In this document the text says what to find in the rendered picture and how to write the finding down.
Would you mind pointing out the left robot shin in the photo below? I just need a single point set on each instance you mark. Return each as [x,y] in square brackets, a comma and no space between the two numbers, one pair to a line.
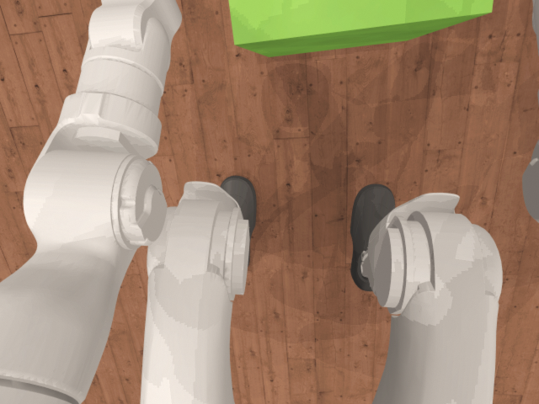
[192,190]

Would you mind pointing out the carton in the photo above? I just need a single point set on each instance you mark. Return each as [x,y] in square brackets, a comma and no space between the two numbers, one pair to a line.
[288,27]

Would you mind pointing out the robot right upper arm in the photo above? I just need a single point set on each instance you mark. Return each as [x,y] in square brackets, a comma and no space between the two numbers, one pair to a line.
[530,184]

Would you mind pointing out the left robot foot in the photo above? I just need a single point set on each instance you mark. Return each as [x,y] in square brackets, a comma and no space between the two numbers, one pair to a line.
[242,190]

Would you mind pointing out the robot left upper arm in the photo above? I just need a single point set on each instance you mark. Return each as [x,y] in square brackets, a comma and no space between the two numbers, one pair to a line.
[89,211]

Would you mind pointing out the robot left forearm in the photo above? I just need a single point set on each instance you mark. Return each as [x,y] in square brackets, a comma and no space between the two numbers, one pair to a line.
[115,107]

